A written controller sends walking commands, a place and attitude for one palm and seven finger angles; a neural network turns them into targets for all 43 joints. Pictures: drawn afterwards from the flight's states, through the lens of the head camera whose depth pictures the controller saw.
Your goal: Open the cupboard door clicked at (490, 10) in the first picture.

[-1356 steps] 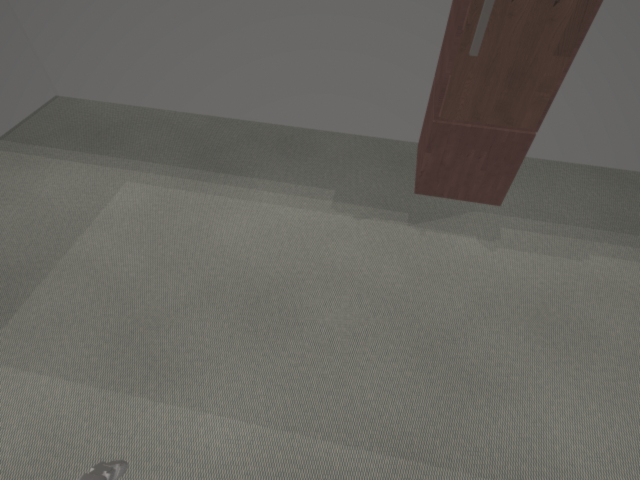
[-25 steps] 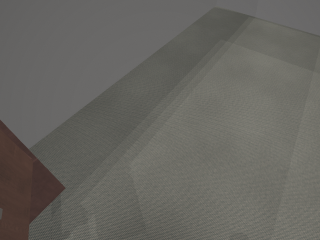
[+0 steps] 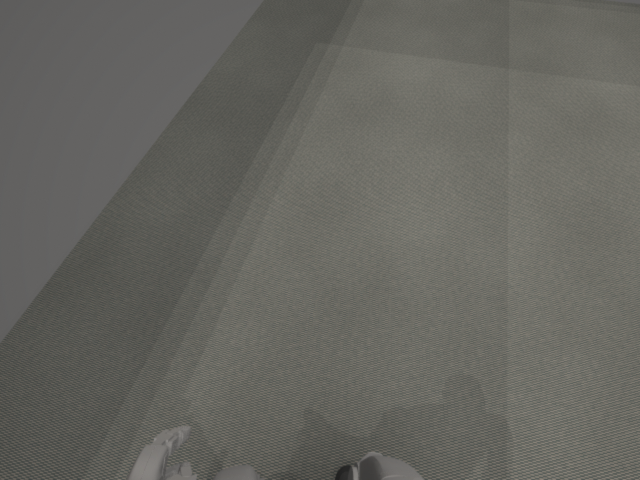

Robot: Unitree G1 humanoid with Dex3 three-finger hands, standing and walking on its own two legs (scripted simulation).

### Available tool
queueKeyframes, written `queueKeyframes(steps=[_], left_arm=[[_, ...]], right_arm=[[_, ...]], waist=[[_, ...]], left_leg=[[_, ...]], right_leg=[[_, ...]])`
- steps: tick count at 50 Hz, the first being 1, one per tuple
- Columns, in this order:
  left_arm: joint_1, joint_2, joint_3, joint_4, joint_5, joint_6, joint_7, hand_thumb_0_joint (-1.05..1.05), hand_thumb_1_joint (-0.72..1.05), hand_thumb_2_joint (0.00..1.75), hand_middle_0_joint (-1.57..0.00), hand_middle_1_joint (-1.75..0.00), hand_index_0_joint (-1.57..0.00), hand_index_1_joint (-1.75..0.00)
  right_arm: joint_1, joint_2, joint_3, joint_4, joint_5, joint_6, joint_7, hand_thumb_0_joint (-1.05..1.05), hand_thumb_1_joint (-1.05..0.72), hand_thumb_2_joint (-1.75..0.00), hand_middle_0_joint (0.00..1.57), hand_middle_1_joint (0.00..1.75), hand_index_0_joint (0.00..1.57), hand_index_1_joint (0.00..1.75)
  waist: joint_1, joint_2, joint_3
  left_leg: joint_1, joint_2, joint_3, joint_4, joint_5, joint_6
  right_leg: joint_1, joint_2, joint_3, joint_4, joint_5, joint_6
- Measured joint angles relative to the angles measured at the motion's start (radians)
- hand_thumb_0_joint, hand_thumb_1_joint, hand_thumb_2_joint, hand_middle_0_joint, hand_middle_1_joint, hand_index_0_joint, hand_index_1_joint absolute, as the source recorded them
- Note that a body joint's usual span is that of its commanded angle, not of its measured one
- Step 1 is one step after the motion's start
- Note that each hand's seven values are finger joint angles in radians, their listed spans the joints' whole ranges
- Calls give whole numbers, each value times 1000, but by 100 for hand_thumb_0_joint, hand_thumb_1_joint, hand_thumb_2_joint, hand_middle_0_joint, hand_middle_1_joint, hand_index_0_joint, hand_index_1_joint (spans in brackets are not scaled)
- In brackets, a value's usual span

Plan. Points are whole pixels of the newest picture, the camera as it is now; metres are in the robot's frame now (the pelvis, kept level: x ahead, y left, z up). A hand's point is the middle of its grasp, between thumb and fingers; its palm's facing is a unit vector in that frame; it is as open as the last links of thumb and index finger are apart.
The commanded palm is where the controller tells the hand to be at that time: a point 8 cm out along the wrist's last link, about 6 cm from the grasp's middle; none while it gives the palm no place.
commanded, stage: walk to a spot facing it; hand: left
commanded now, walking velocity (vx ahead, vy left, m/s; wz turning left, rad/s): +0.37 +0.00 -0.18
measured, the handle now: out of the picture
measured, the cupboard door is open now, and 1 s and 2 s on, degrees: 53 53 53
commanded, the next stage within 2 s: turn to face it in 0.86 s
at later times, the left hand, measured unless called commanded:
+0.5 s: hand out of the picture +0.12 +0.13 -0.15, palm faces +0.06 -0.99 -0.15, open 7.3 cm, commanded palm none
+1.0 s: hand (288, 182) +0.68 +0.08 -0.14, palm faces -0.20 -0.94 -0.27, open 7.3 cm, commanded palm none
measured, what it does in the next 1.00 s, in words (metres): walks ahead: left foot, then right foot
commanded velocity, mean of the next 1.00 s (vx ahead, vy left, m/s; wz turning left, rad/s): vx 0.33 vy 0.00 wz -0.03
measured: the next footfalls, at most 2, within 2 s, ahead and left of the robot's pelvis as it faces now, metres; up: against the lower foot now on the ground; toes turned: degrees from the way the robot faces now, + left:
left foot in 0.52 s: +0.39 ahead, +0.06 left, +0.00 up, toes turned +0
right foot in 0.96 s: +0.59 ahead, -0.21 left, +0.00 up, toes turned -16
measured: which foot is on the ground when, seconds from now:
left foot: up 0.00-0.50, down 0.52-0.96, up 0.98-1.00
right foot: down 0.00-0.52, up 0.54-0.94, down 0.96-1.00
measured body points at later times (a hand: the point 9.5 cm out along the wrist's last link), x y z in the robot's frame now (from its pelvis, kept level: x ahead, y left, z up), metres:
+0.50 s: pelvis +0.25 -0.01 +0.00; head +0.29 -0.01 +0.45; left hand +0.12 +0.18 -0.14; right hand +0.39 -0.23 -0.13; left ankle +0.35 +0.06 -0.71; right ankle +0.06 -0.04 -0.71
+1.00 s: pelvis +0.50 -0.09 +0.00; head +0.55 -0.12 +0.45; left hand +0.68 +0.13 -0.12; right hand +0.32 -0.27 -0.14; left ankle +0.36 +0.06 -0.68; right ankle +0.56 -0.19 -0.72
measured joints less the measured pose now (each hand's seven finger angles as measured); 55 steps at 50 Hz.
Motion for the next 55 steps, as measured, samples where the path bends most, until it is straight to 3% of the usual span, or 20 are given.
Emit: queueKeyframes(steps=[5, 11, 20, 24, 25, 26, 27, 29, 31, 34, 38, 44, 46, 48, 50, 52, 55], left_arm=[[103, -5, 11, 56, 2, -12, 26, -1, 94, 90, -20, -30, -20, -30], [223, -21, -6, 117, 1, -36, 26, -1, 94, 90, -20, -30, -20, -30], [391, -80, -41, 201, 6, -42, 45, 0, 92, 90, -20, -30, -20, -30], [441, -93, -43, 246, 9, -36, 45, 0, 91, 90, -20, -30, -20, -30], [454, -98, -42, 257, 8, -33, 43, 0, 91, 90, -20, -30, -20, -30], [468, -107, -40, 262, 3, -29, 40, 0, 91, 90, -20, -30, -20, -30], [462, -106, -40, 266, 0, -22, 36, 0, 91, 90, -20, -30, -20, -30], [422, -96, -31, 260, 5, -6, 32, 0, 91, 90, -20, -30, -20, -30], [361, -81, -19, 234, 16, 6, 24, 0, 91, 90, -20, -30, -20, -30], [267, -66, -8, 171, 26, 13, 16, 0, 91, 90, -20, -30, -20, -30], [157, -17, 6, 120, 31, 24, 19, 2, 95, 90, -20, -30, -20, -30], [34, 50, 10, 80, 18, 31, 1, 2, 95, 90, -19, -30, -20, -30], [4, 58, 5, 67, 17, 23, -1, 1, 94, 90, -19, -30, -20, -30], [-17, 58, 0, 55, 19, -5, 1, 1, 94, 90, -19, -30, -20, -30], [-29, 43, -4, 45, 14, -31, 11, 0, 93, 90, -19, -30, -20, -30], [-21, 19, -16, 41, 8, -35, 21, 0, 93, 90, -19, -30, -20, -30], [16, -25, -34, 56, 7, -33, 32, 0, 92, 90, -19, -30, -20, -30]], right_arm=[[-142, -12, -17, -76, -13, -16, 1, 1, -91, -90, 20, 30, 20, 30], [-254, -26, -21, -112, -9, -18, 11, 1, -91, -90, 20, 30, 20, 30], [-362, -13, -11, -101, 1, -8, 29, 1, -91, -90, 20, 30, 20, 30], [-378, 9, 1, -101, -1, -31, 24, 1, -91, -90, 20, 30, 20, 30], [-370, 12, 5, -102, -4, -42, 21, 1, -90, -90, 20, 30, 20, 30], [-358, 11, 7, -105, -12, -56, 18, 1, -90, -90, 20, 30, 20, 30], [-344, 17, 7, -107, -14, -67, 12, 1, -90, -90, 20, 30, 20, 30], [-295, 21, 7, -103, -11, -79, 1, 1, -90, -90, 20, 30, 20, 30], [-231, 19, 0, -81, -9, -83, -11, 0, -91, -90, 20, 30, 20, 30], [-144, -12, -18, -33, -5, -88, -29, -1, -94, -90, 20, 30, 20, 30], [-43, -29, -5, 22, -6, -79, -18, 0, -94, -90, 20, 30, 20, 30], [66, -16, 15, 57, -13, -69, -11, 0, -92, -90, 20, 30, 20, 30], [93, -9, 20, 70, -14, -63, -8, 1, -92, -90, 20, 30, 20, 30], [115, 4, 23, 90, -6, -55, -3, 1, -91, -90, 20, 30, 20, 30], [93, 15, 22, 102, 6, -37, -1, 1, -91, -90, 20, 30, 20, 30], [57, 22, 15, 96, 12, -22, -4, 1, -91, -90, 20, 30, 20, 30], [-14, 22, 6, 60, 8, -9, -5, 1, -91, -90, 20, 30, 20, 30]], waist=[[7, 6, -52], [48, 24, -95], [113, 1, -90], [113, -29, -73], [107, -26, -75], [102, -10, -85], [94, -18, -82], [84, -37, -76], [82, -40, -77], [82, -31, -85], [67, -24, -90], [13, -10, -70], [-3, 1, -63], [-9, 9, -58], [-13, 10, -41], [-15, 5, -39], [-16, 0, -53]], left_leg=[[-208, 7, -40, -111, 145, -2], [-295, -10, -46, -273, 239, -7], [-265, -80, 16, -444, 244, 27], [-155, -144, 66, -601, 192, 78], [-106, -153, 75, -651, 211, 100], [-72, -142, 62, -676, 229, 140], [-66, -144, 71, -648, 201, 152], [-30, -158, 88, -634, 135, 141], [23, -171, 89, -678, 117, 122], [109, -182, 88, -778, 127, 116], [220, -174, 88, -884, 122, 102], [344, -143, 96, -946, 58, 51], [368, -120, 95, -923, 13, 28], [339, -87, 83, -784, -53, 17], [209, -78, 25, -437, -116, 28], [76, -87, -17, -174, -99, 36], [-72, -72, -29, -107, -23, 30]], right_leg=[[145, 45, 30, -209, 47, -12], [299, 74, 63, -349, 38, -15], [486, 77, 107, -421, -66, -3], [523, 55, 118, -339, -154, 12], [498, 55, 116, -243, -180, 21], [426, 63, 106, -73, -175, 36], [336, 50, 106, 145, -164, 44], [162, 20, 125, 490, -145, 55], [18, -24, 132, 634, -89, 68], [-139, -93, 145, 594, -18, 90], [-223, -151, 125, 339, 88, 107], [-186, -136, 73, 65, 156, 88], [-129, -109, 50, -8, 124, 70], [-55, -84, 28, -67, 121, 52], [-38, -80, 10, -18, 56, 55], [12, -83, -8, -36, 22, 59], [98, -82, -40, -124, 27, 68]])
